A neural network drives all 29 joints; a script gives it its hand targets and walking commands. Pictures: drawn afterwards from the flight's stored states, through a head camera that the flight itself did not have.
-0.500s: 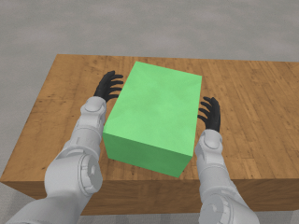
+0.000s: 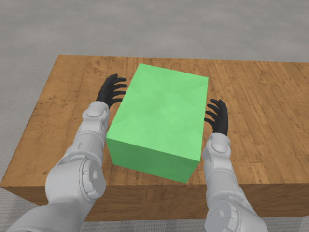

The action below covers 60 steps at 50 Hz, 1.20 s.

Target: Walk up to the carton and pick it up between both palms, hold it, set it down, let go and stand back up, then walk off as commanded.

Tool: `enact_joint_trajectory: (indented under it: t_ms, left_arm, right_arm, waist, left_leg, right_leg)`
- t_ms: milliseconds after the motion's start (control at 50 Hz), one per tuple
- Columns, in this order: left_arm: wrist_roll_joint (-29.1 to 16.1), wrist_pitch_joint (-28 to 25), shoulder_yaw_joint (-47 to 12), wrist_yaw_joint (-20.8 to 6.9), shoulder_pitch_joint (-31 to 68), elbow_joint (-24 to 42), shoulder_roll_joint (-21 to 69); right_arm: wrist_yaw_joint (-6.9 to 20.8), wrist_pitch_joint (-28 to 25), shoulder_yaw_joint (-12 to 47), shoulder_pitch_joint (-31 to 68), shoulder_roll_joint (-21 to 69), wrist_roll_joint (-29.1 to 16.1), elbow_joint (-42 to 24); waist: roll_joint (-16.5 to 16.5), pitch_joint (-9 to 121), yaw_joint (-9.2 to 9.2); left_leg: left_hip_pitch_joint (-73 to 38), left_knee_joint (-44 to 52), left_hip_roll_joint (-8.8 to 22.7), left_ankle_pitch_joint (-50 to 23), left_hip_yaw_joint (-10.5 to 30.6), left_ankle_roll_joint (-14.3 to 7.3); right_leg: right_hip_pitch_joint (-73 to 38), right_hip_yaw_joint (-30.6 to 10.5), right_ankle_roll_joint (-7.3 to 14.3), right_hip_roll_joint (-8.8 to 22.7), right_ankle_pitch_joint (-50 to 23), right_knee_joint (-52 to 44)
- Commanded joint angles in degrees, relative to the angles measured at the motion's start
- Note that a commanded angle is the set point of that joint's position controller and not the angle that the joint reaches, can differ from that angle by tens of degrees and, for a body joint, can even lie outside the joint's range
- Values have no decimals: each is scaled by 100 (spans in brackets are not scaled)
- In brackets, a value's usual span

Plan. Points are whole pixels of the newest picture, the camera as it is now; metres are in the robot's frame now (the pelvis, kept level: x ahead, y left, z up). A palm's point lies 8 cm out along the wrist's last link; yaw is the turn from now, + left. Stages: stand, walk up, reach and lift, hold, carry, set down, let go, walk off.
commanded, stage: set down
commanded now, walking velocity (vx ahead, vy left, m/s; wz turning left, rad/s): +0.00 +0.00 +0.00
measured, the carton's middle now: (161, 120) +0.43 -0.02 -0.01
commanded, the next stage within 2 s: none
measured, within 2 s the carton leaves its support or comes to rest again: neither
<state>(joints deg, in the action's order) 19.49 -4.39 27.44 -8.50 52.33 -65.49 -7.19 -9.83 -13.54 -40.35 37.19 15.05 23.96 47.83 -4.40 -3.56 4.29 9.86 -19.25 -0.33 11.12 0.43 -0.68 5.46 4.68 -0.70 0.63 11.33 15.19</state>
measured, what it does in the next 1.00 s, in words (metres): stands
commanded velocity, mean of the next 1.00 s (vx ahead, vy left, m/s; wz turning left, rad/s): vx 0.00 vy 0.00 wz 0.00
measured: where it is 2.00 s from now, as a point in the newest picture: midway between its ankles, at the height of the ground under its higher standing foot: outside the picture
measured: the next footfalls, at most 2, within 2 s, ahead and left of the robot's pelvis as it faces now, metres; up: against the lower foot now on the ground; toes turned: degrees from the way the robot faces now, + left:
none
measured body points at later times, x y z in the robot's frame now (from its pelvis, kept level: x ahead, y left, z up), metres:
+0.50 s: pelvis +0.00 +0.00 +0.00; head +0.05 +0.04 +0.44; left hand +0.45 +0.14 +0.07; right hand +0.37 -0.17 +0.05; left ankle -0.01 +0.11 -0.75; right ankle -0.04 -0.12 -0.75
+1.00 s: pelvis -0.04 +0.03 -0.02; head +0.05 +0.07 +0.42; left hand +0.46 +0.15 +0.05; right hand +0.38 -0.17 +0.03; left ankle -0.01 +0.11 -0.75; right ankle -0.04 -0.12 -0.75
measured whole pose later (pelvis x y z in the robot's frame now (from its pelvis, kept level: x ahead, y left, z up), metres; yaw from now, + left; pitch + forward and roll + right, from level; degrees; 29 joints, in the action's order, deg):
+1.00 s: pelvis -0.04 +0.03 -0.02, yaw -1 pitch +15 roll -4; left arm -3.0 -14.2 2.5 0.7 66.6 -87.7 -13.4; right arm -14.1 -16.3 -17.5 52.8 -2.4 -1.0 76.8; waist -1.8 5.2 7.4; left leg 36.2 -35.3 0.4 14.0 0.4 -1.4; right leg 29.6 4.7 -1.5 0.3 11.7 26.6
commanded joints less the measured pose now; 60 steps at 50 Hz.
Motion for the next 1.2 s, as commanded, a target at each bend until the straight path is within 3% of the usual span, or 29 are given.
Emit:
enact_joint_trajectory:
  t_ms: [0, 20, 60, 100, 180, 240, 280, 320, 360, 380, 420, 440, 480, 500, 580, 620, 700, 780, 880, 920, 960, 1000, 1040, 1060, 1080, 1120, 1180]
  left_arm:
    - [766, -283, -64, -740, 2549, 62, 2335]
    - [775, -309, -108, -720, 2548, 181, 2402]
    - [830, -284, -43, -727, 2493, 84, 2323]
    - [809, -299, -8, -726, 2489, 65, 2306]
    - [834, -304, 7, -730, 2457, 85, 2291]
    - [863, -332, 31, -721, 2366, 53, 2280]
    - [836, -348, 3, -700, 2394, 73, 2241]
    - [792, -353, 0, -665, 2360, 106, 2047]
    - [748, -377, 18, -611, 2377, 57, 1792]
    - [742, -352, 222, -543, 2301, -104, 1188]
    - [642, -372, 114, -401, 2440, 124, 903]
    - [457, -403, 39, -230, 2383, 150, 237]
    - [97, -443, -416, 73, 2434, 292, -297]
    - [-155, -487, -655, 191, 2482, 194, -462]
    - [-978, -691, -1320, 519, 2747, -422, -830]
    - [-1273, -851, -1473, 587, 2804, -730, -1038]
    - [-1908, -1020, -2030, 748, 3164, -1247, -1438]
    - [-2486, -1160, -2743, 875, 3550, -1387, -1417]
    - [-2901, -1252, -3167, 954, 3868, -1669, -1578]
    - [-3024, -1255, -3343, 945, 3838, -1883, -1616]
    - [-3016, -1322, -3340, 960, 3708, -1669, -1611]
    - [-3037, -1360, -3444, 936, 3705, -1624, -1594]
    - [-2996, -1347, -3349, 893, 3465, -1690, -1622]
    - [-3101, -1355, -3440, 879, 3525, -1590, -1585]
    - [-3122, -1390, -3406, 870, 3520, -1556, -1670]
    - [-3094, -1436, -3446, 851, 3460, -1338, -1629]
    - [-3029, -1547, -3236, 814, 3077, -966, -1671]
  right_arm:
    - [798, -83, 1559, 2770, 2273, 771, 113]
    - [813, -104, 1478, 2752, 2250, 807, 195]
    - [834, -98, 1487, 2791, 2170, 776, 117]
    - [825, -99, 1465, 2738, 2215, 804, 134]
    - [819, -67, 1424, 2668, 2175, 801, 219]
    - [850, -79, 1519, 2626, 2169, 771, 174]
    - [837, -60, 1463, 2530, 2114, 799, 284]
    - [819, -49, 1377, 2460, 1861, 768, 300]
    - [765, -49, 1371, 2457, 1739, 739, 322]
    - [714, -15, 1225, 2281, 1085, 665, 414]
    - [576, -4, 954, 2285, 723, 625, 459]
    - [447, -14, 927, 2097, 37, 402, 673]
    - [214, -89, 1110, 2105, -458, -47, 833]
    - [111, -173, 1210, 2234, -542, -266, 887]
    - [-169, -390, 1642, 2693, -561, -1057, 1177]
    - [-217, -435, 1774, 2763, -793, -1285, 1476]
    - [-380, -425, 2176, 3085, -1362, -1954, 1796]
    - [-381, -466, 2303, 3511, -1883, -2413, 2067]
    - [-316, -369, 2480, 3872, -2322, -2830, 2213]
    - [-309, -375, 2461, 3920, -2494, -2894, 2257]
    - [-305, -447, 2490, 3696, -2532, -2975, 2341]
    - [-292, -489, 2491, 3657, -2606, -3031, 2405]
    - [-300, -568, 2606, 3484, -2608, -3052, 2388]
    - [-313, -572, 2571, 3512, -2644, -3055, 2372]
    - [-310, -577, 2622, 3480, -2638, -3077, 2338]
    - [-296, -653, 2602, 3412, -2629, -3092, 2345]
    - [-308, -841, 2833, 2959, -2537, -3240, 2187]
  waist:
    - [537, 2145, -112]
    - [648, 2198, -42]
    - [708, 2138, -111]
    - [559, 2048, -117]
    - [611, 1965, -84]
    - [631, 1959, -170]
    - [634, 1945, -107]
    - [797, 1983, -66]
    - [698, 1893, -117]
    - [732, 1851, -106]
    - [788, 1831, 42]
    - [833, 1986, 51]
    - [996, 2248, 100]
    - [997, 2346, 215]
    - [847, 3176, 296]
    - [716, 3546, 331]
    - [966, 4065, 369]
    - [1239, 4643, 521]
    - [1478, 5006, 438]
    - [1460, 5109, 523]
    - [1608, 5328, 477]
    - [1712, 5341, 562]
    - [1673, 5175, 446]
    - [1584, 5168, 538]
    - [1587, 5201, 483]
    - [1658, 5178, 543]
    - [1697, 5345, 418]
  left_leg:
    - [531, 28, 58, -1429, -698, -57]
    - [462, 37, 77, -1572, -644, 1]
    - [288, -8, 84, -1640, -673, -5]
    - [336, -68, 67, -1478, -692, -31]
    - [317, -16, 103, -1415, -645, -54]
    - [322, -63, 97, -1521, -676, -50]
    - [195, -92, 105, -1612, -653, -34]
    - [90, -103, 147, -1605, -621, 17]
    - [174, -150, 120, -1507, -657, -8]
    - [203, -150, 106, -1514, -668, 10]
    - [145, -150, 131, -1489, -605, 36]
    - [53, -242, 136, -1610, -588, 88]
    - [115, -365, 148, -1600, -532, 159]
    - [241, -450, 136, -1530, -506, 175]
    - [787, -784, 105, -1255, -388, 154]
    - [858, -967, 120, -1278, -339, 147]
    - [856, -1286, 189, -1245, -214, 281]
    - [436, -1570, 277, -1757, -85, 524]
    - [285, -1779, 325, -1883, -30, 656]
    - [283, -1782, 333, -1849, 28, 694]
    - [103, -1789, 309, -2030, 39, 742]
    - [27, -1845, 294, -2230, 91, 798]
    - [53, -1852, 260, -2347, 71, 803]
    - [50, -1819, 255, -2260, 64, 796]
    - [171, -1785, 223, -2158, 52, 776]
    - [79, -1810, 242, -2368, 102, 831]
    - [-140, -1909, 159, -2763, 46, 845]
  right_leg:
    - [-452, 25, -418, 22, -2235, 578]
    - [-430, 88, -388, 1, -2264, 588]
    - [-181, 90, -385, -7, -1925, 518]
    - [-191, 40, -384, -17, -1945, 532]
    - [-145, 67, -376, -10, -1830, 524]
    - [-59, 63, -366, -31, -1745, 536]
    - [33, 91, -375, -54, -1762, 521]
    - [158, 116, -321, -66, -1402, 481]
    - [155, 94, -343, -66, -1426, 498]
    - [185, 35, -333, -74, -1444, 506]
    - [344, 45, -305, -99, -1272, 456]
    - [419, 41, -305, -128, -1350, 498]
    - [536, -16, -254, -135, -1357, 478]
    - [647, -19, -255, -144, -1393, 528]
    - [935, -182, -134, -129, -1610, 673]
    - [1145, -212, -101, -124, -1685, 799]
    - [1804, -187, 28, -186, -1518, 1000]
    - [2678, -5, 125, -258, -1288, 1114]
    - [3233, 85, 177, -252, -1078, 1277]
    - [3321, 120, 180, -279, -1030, 1293]
    - [3294, 121, 197, -293, -1142, 1316]
    - [3457, 174, 170, -316, -1152, 1340]
    - [3377, 144, 149, -322, -1262, 1336]
    - [3367, 161, 143, -345, -1222, 1301]
    - [3315, 142, 165, -345, -1168, 1311]
    - [3338, 140, 145, -347, -1242, 1314]
    - [3114, 126, 102, -376, -1577, 1315]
